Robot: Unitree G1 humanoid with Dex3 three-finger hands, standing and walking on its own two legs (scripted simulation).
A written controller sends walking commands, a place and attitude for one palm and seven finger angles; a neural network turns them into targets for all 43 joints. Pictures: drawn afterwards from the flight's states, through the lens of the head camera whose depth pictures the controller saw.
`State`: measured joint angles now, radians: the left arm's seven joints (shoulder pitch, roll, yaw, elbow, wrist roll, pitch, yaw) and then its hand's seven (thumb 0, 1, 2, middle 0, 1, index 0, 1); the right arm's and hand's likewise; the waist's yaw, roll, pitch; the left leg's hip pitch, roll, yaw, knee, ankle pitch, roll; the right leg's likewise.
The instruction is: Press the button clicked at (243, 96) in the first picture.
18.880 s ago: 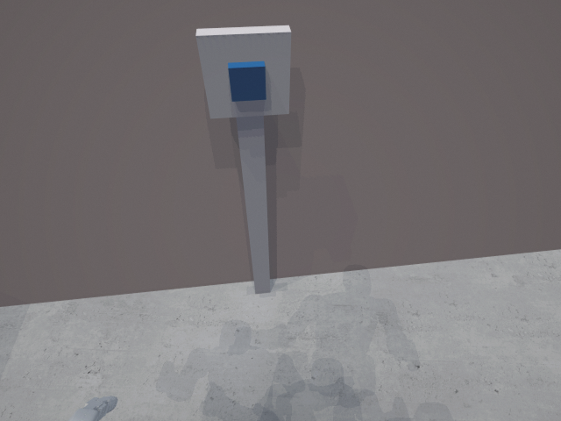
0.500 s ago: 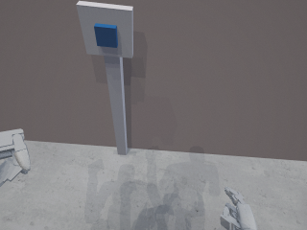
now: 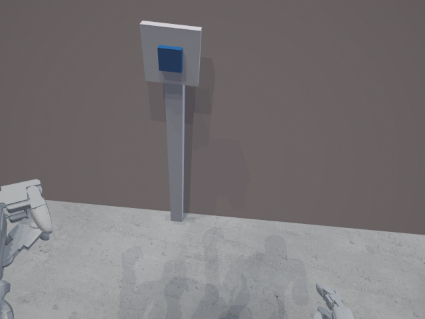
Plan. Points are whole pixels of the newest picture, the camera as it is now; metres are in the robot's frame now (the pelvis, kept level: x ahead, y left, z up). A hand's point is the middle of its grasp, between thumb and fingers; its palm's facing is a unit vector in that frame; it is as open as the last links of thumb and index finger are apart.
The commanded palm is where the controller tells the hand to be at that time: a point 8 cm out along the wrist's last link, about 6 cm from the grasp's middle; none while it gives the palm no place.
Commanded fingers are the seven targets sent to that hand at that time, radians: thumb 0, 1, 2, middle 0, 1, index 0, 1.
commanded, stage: stop stepping back and stand still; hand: left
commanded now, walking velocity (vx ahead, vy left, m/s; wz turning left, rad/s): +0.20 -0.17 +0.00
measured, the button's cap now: (170, 58) +0.75 +0.15 +0.16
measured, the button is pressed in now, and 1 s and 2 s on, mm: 0 0 0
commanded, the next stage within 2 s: let the arm hang, fingers relaxed in 0.68 s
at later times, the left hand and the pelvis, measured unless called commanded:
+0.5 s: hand (64, 216) +0.20 +0.21 +0.18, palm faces +0.36 -0.83 -0.42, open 3.1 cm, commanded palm +0.15 +0.26 +0.19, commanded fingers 0.00 0.90 0.90 -1.30 -1.50 -1.30 -1.50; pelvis +0.02 -0.02 +0.00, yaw +0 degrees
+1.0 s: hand out of the picture +0.14 +0.20 -0.11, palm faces +0.01 -0.96 -0.30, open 3.1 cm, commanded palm none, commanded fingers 0.00 0.90 0.90 -0.86 -1.02 -0.86 -1.02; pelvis +0.01 -0.01 +0.00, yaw +1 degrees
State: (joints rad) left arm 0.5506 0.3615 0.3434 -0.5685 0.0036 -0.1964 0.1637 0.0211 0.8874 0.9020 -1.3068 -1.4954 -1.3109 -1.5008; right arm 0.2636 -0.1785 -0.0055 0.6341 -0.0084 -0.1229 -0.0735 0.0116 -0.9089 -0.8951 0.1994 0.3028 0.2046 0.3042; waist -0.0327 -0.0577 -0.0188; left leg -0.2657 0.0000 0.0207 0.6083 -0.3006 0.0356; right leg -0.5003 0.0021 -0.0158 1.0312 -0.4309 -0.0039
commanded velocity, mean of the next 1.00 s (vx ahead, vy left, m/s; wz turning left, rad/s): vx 0.02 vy -0.01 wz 0.00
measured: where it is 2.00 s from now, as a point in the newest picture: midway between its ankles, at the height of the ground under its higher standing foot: outside the picture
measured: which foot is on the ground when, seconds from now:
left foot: down 0.00-1.00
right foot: up 0.00-0.20, down 0.22-1.00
